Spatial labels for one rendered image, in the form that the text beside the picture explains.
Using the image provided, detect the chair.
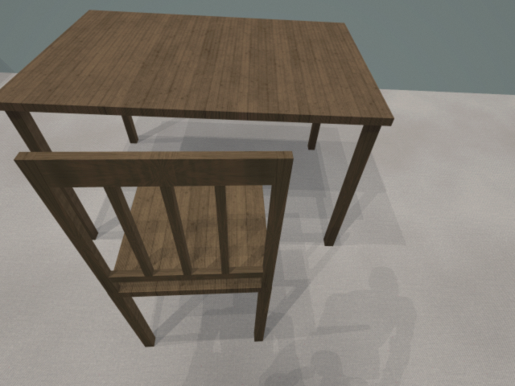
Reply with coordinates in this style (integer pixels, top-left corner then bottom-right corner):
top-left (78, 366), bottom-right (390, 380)
top-left (14, 151), bottom-right (294, 347)

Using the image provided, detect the table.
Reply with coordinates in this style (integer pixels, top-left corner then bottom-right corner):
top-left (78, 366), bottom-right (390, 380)
top-left (0, 10), bottom-right (394, 246)

